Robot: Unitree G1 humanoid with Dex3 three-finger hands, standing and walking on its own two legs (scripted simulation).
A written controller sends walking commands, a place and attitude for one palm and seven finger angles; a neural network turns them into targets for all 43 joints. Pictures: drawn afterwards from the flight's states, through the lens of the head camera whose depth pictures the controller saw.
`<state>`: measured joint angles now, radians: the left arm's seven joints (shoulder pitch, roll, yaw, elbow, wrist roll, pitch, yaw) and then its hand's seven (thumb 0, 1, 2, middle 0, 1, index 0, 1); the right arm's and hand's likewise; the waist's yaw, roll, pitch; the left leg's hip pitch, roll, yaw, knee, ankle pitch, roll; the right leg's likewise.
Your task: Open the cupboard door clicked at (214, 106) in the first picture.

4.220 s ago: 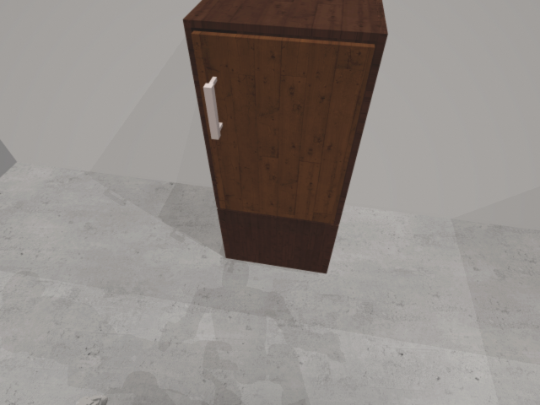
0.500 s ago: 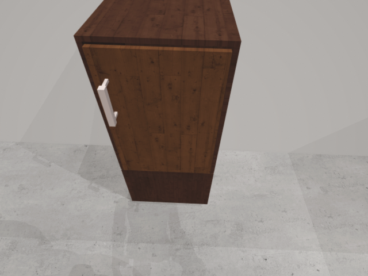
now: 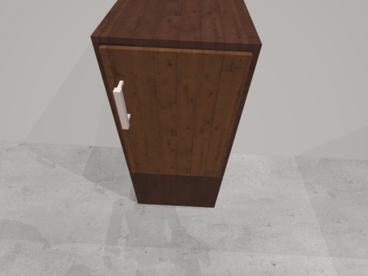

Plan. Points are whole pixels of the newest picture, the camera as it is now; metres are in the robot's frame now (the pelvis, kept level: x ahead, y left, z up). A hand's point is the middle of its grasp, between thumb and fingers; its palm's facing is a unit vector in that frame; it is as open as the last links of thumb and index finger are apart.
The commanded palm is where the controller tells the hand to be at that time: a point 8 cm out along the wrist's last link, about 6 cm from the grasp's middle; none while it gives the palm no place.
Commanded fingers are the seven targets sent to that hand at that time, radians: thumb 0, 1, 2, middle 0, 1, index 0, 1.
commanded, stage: look again from close up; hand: left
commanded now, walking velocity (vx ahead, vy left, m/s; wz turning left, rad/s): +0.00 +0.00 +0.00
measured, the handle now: (123, 105) +0.57 +0.23 +0.03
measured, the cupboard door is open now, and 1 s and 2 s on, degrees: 0 0 0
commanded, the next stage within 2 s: raise the hand with hooked fingers in 0.02 s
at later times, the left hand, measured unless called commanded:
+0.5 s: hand (100, 267) +0.15 +0.18 -0.04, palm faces +0.01 -1.00 -0.04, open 8.4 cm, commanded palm +0.12 +0.25 -0.04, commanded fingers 0.00 0.43 0.70 -0.23 -0.60 -0.23 -0.60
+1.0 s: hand (80, 242) +0.18 +0.23 -0.01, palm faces +0.03 -1.00 -0.06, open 11.3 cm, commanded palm +0.16 +0.27 -0.01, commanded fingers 0.00 -0.15 0.45 -0.28 -0.98 -0.28 -0.98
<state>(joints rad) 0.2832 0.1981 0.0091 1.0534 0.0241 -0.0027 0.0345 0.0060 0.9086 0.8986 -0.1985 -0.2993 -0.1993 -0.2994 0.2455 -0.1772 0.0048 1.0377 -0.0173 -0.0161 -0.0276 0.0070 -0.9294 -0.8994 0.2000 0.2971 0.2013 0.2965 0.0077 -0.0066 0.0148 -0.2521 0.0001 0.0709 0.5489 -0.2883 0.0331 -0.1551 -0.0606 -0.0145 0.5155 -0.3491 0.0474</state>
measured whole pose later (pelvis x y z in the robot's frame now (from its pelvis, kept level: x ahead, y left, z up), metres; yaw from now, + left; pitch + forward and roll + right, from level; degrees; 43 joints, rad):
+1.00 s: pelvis -0.05 -0.02 -0.07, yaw +0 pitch +12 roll -3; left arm 0.24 0.34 0.37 0.18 -0.37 -0.34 -0.44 0.01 0.07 0.55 -0.26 -0.83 -0.26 -0.83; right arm 0.31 -0.24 0.01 0.59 0.03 -0.23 -0.07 0.01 -0.90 -0.90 0.20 0.30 0.21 0.30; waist -0.01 0.04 -0.12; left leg -0.87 0.07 0.00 1.08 -0.43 0.00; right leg -0.75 0.00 -0.06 1.04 -0.51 0.01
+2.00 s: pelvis -0.04 -0.03 -0.04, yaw +1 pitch +8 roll -2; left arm -0.04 0.42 0.44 0.42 -0.36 -0.26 -0.51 -0.01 -0.50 0.30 -0.30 -1.20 -0.30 -1.20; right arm 0.31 -0.29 0.02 0.57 0.05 -0.17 -0.09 0.01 -0.90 -0.90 0.20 0.30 0.20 0.30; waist -0.01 0.03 -0.08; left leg -0.67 0.06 0.01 0.88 -0.36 -0.01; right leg -0.55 0.00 -0.06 0.85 -0.44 0.00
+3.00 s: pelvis -0.04 -0.02 -0.05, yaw +0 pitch +13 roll -3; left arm -0.52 0.53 0.46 0.89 -0.24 -0.32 -0.49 -0.01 -0.50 0.30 -0.30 -1.20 -0.30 -1.20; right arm 0.35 -0.28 0.03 0.62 0.04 -0.06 -0.08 0.01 -0.90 -0.90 0.20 0.30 0.20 0.30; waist -0.07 0.02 -0.09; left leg -0.80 0.07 0.02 0.95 -0.38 0.01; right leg -0.69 0.00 -0.04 0.91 -0.45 0.01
